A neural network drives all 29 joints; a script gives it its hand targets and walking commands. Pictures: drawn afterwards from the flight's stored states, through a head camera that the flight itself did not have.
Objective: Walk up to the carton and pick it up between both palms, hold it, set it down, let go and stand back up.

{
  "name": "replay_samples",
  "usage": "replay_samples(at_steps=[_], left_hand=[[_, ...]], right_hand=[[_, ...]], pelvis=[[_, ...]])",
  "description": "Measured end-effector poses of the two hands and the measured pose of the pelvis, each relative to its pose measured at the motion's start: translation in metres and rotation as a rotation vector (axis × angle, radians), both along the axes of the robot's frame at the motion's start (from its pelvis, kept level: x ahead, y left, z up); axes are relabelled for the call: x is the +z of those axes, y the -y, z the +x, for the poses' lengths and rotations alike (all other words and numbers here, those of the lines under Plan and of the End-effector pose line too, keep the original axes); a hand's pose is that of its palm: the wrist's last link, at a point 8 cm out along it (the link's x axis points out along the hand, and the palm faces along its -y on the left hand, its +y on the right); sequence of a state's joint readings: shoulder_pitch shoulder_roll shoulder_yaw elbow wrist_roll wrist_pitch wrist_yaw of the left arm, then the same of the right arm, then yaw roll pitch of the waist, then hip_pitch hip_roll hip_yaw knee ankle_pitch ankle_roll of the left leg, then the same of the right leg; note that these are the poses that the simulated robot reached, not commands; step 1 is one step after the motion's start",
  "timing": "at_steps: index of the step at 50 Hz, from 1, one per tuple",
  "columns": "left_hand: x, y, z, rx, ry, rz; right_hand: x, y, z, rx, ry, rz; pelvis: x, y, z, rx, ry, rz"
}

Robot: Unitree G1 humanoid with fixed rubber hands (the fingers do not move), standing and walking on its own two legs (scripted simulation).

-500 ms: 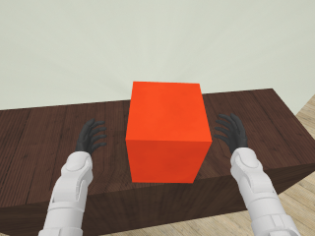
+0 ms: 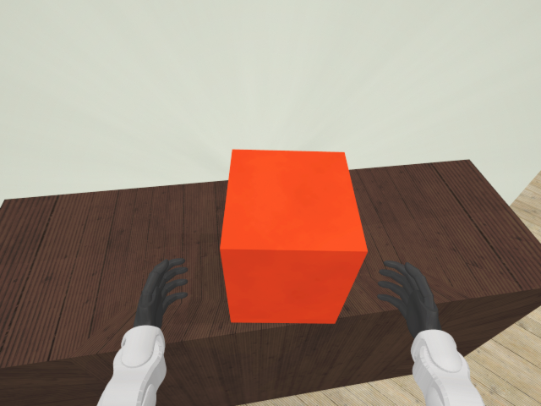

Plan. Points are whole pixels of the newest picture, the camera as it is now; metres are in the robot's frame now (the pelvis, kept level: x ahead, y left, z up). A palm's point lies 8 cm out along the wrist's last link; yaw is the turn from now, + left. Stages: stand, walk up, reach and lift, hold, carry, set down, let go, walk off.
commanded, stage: set down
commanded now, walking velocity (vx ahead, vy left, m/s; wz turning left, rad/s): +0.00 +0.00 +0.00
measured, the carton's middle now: (285, 240) +0.40 +0.01 -0.02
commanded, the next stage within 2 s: let go in 1.68 s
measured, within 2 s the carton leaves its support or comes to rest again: neither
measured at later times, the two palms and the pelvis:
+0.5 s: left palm out of the picture +0.14 +0.19 -0.08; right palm out of the picture +0.14 -0.21 -0.07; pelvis +0.00 +0.00 +0.00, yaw +0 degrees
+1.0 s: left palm (135, 396) +0.15 +0.22 -0.08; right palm (430, 395) +0.17 -0.22 -0.07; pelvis +0.02 +0.00 +0.00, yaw +0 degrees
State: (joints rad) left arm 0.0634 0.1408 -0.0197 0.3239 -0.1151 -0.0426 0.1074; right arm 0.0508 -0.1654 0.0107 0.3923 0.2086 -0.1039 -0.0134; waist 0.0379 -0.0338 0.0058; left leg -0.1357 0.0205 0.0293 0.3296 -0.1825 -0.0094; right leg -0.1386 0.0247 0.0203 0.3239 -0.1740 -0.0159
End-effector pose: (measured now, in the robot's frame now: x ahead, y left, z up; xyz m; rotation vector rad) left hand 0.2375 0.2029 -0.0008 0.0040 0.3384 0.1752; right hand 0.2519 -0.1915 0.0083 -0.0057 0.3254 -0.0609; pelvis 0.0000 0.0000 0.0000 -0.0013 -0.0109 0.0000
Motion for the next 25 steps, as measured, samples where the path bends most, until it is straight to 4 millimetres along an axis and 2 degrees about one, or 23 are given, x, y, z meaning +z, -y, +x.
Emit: replay_samples(at_steps=[4,8,15,21,25], left_hand=[[-0.006,0.000,-0.017,-0.011,0.003,0.013],[-0.006,-0.002,-0.025,-0.013,0.026,0.028],[-0.015,-0.002,-0.037,-0.010,0.029,0.034],[-0.064,0.009,-0.082,-0.050,-0.185,0.028],[-0.078,0.009,-0.102,-0.016,-0.261,0.020]], right_hand=[[-0.002,0.000,-0.012,0.001,0.020,-0.001],[-0.005,0.002,-0.021,0.000,0.031,-0.005],[-0.026,0.003,-0.042,-0.007,-0.004,-0.007],[-0.072,0.009,-0.090,-0.010,-0.183,-0.041],[-0.081,0.019,-0.110,-0.038,-0.240,-0.054]], pelvis=[[-0.001,-0.002,0.000,0.001,0.009,-0.003],[-0.001,-0.004,0.000,-0.001,0.020,-0.004],[-0.002,-0.005,0.000,-0.004,0.034,-0.002],[-0.002,-0.003,0.002,-0.003,0.062,-0.002],[-0.004,0.001,0.001,-0.007,0.045,0.006]])
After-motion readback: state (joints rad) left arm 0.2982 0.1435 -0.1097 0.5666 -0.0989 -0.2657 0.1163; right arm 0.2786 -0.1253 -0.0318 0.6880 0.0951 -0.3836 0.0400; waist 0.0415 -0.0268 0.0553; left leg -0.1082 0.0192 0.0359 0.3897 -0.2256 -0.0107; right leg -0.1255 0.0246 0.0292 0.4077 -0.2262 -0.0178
